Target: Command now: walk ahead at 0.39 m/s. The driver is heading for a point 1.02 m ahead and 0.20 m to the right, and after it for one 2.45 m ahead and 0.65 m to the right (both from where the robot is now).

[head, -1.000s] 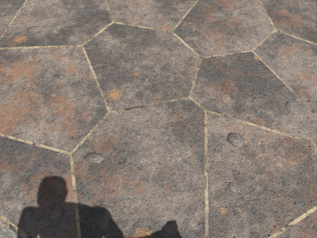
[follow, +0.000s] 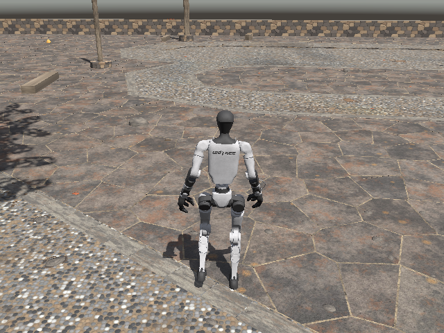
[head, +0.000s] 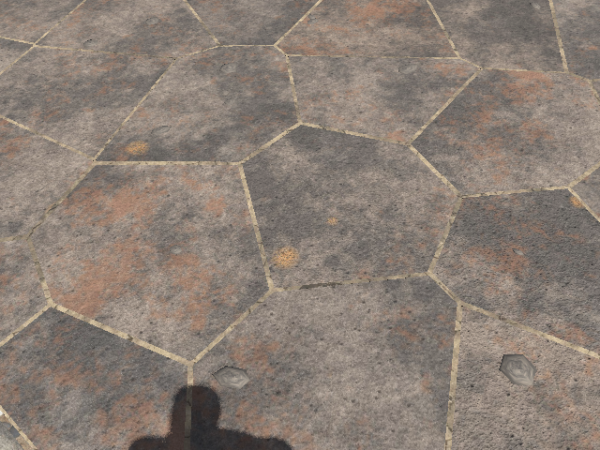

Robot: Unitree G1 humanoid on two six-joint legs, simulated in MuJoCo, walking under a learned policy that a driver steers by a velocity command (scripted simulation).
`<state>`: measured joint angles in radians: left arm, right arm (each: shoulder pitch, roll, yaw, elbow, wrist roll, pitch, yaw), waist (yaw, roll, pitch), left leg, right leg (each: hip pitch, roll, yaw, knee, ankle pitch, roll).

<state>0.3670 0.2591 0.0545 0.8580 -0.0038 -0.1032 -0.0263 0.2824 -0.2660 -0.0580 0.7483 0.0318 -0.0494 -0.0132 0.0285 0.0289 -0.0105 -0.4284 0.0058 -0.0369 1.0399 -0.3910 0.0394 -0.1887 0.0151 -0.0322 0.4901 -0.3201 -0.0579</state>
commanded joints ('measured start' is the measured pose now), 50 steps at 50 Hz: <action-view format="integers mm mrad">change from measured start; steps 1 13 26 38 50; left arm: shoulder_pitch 10 -13 8 15 11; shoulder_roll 118 174 67 132 137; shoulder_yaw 16 24 0 26 36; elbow -58 -32 -20 -9 11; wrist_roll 4 -16 13 -10 -22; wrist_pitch -6 46 127 14 34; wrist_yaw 7 45 73 58 43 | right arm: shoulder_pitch -123 -198 -243 -239 -62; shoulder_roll -81 -89 -76 -73 -147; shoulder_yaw -26 -24 -4 -27 -46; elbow -101 -118 -17 22 102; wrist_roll -15 -30 -57 -15 -1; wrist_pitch -39 -36 0 -38 -50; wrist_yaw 16 46 21 20 24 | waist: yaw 19 -34 18 18 -117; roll -119 -151 104 -161 -129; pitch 88 6 -79 83 -30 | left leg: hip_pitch -393 52 43 -377 454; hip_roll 100 -14 180 33 35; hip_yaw -32 50 -116 -1 21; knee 18 -535 -811 -145 -613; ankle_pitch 157 425 171 75 234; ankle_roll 15 17 179 25 21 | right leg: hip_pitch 226 148 -46 184 -150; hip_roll -267 -213 -84 -312 -175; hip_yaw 374 108 58 425 198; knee -340 -124 272 -348 -69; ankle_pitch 16 728 -67 -166 121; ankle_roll -137 -69 111 -125 -46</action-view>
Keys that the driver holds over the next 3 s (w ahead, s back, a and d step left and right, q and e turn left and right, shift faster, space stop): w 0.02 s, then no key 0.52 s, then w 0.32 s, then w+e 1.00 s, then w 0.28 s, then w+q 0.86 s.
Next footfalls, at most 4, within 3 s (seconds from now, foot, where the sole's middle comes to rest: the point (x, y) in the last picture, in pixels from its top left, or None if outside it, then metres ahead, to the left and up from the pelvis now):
0.30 left None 0.28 0.13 -0.78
0.62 right None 0.22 -0.10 -0.78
1.00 left None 0.39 0.18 -0.78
1.50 right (386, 387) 0.67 -0.11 -0.78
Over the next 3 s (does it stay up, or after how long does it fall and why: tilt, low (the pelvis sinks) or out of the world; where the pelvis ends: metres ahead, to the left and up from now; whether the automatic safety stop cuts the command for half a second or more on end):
stays up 1.27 -0.29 -0.02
